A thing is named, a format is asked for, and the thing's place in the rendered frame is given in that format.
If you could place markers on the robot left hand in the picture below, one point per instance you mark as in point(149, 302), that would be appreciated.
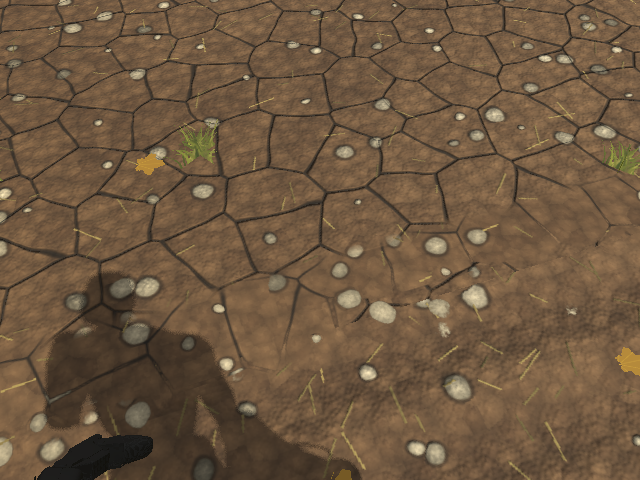
point(95, 455)

